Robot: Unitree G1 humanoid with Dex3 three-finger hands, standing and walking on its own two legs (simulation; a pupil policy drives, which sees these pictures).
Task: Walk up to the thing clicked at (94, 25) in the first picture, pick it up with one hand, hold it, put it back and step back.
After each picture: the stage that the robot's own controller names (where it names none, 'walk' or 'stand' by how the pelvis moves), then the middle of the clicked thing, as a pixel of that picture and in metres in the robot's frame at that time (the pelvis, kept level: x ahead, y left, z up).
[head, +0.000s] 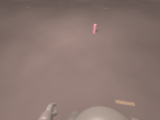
stand; (94, 28) +2.25 -0.03 -0.65
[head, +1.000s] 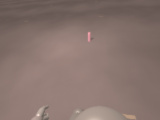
walk; (89, 37) +2.11 +0.24 -0.64
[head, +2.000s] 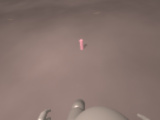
walk; (81, 44) +1.48 +0.36 -0.65
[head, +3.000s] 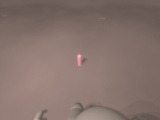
walk; (79, 60) +0.98 +0.28 -0.64
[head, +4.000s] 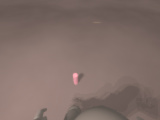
walk; (75, 79) +0.60 +0.21 -0.63
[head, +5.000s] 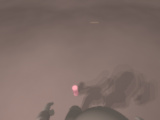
stand; (75, 91) +0.40 +0.20 -0.63
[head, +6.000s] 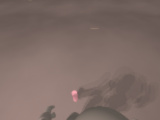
stand; (75, 96) +0.37 +0.20 -0.66
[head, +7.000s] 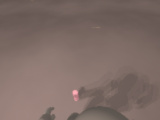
stand; (75, 95) +0.38 +0.20 -0.66
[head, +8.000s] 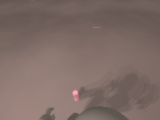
stand; (75, 96) +0.37 +0.20 -0.66
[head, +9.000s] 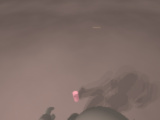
stand; (76, 96) +0.36 +0.20 -0.66
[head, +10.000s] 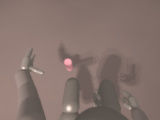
go down; (69, 65) +0.44 +0.20 -0.38
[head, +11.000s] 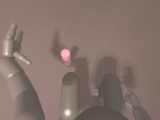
go down; (66, 58) +0.46 +0.21 -0.28
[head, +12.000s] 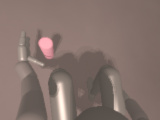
close in; (47, 50) +0.46 +0.24 -0.18
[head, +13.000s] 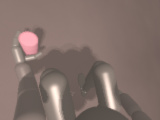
close; (30, 48) +0.45 +0.26 -0.16
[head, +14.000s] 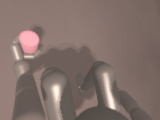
lift; (30, 47) +0.44 +0.27 -0.17
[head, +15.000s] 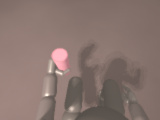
lift; (63, 64) +0.35 +0.20 +0.00
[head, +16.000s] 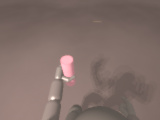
hold; (69, 72) +0.32 +0.17 +0.04
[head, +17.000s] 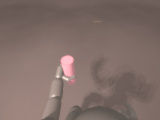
hold; (69, 72) +0.32 +0.17 +0.04
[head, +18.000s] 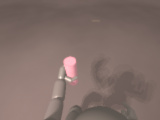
crouch; (71, 73) +0.32 +0.15 +0.03
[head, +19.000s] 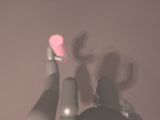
crouch; (60, 51) +0.46 +0.19 -0.04
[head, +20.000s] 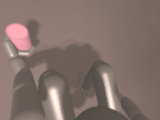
lower; (23, 44) +0.46 +0.28 -0.17
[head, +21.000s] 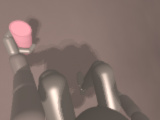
lower; (24, 41) +0.47 +0.28 -0.17
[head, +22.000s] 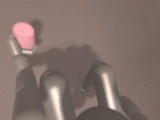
lower; (27, 42) +0.47 +0.27 -0.17
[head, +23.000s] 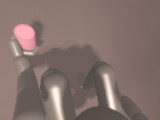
lower; (28, 43) +0.46 +0.27 -0.17
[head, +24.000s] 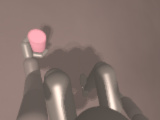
loosen; (38, 46) +0.45 +0.24 -0.16
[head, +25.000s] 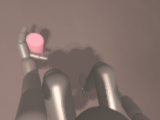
withdraw; (36, 48) +0.45 +0.25 -0.17
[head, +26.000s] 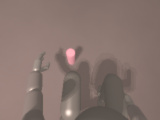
walk; (71, 57) +0.47 +0.19 -0.26
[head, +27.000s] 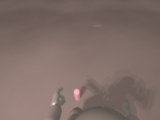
stand; (77, 95) +0.38 +0.16 -0.59
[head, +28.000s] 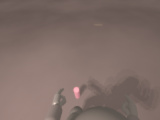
stand; (77, 93) +0.40 +0.18 -0.60
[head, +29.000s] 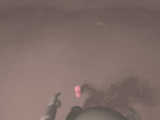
stand; (78, 91) +0.40 +0.17 -0.62
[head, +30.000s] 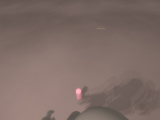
walk; (78, 94) +0.41 +0.17 -0.66
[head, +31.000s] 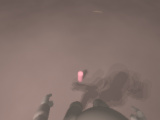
walk; (80, 76) +0.53 +0.12 -0.64
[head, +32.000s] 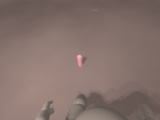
walk; (79, 61) +0.85 +0.25 -0.62
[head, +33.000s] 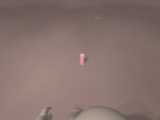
stand; (82, 59) +1.02 +0.19 -0.64
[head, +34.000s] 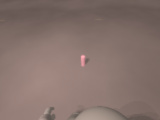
stand; (83, 61) +1.02 +0.18 -0.66
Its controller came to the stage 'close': yes
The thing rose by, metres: 0.69
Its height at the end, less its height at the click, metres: +0.00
